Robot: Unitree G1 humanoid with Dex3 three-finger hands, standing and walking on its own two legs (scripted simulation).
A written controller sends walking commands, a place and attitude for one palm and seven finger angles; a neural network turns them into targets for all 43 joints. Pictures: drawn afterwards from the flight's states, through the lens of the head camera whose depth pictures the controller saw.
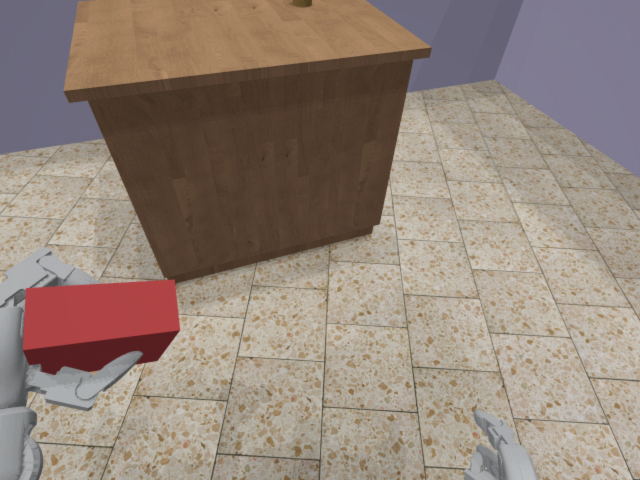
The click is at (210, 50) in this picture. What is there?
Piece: table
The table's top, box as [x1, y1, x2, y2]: [63, 0, 431, 102]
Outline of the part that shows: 63,90 68,101 72,102 429,57 431,47 365,0 312,0 312,4 309,7 296,7 292,4 292,0 78,1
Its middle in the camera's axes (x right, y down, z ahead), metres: -0.24 -0.65 +1.19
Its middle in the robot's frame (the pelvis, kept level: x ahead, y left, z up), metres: +1.32 +0.32 +0.05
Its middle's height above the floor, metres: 0.82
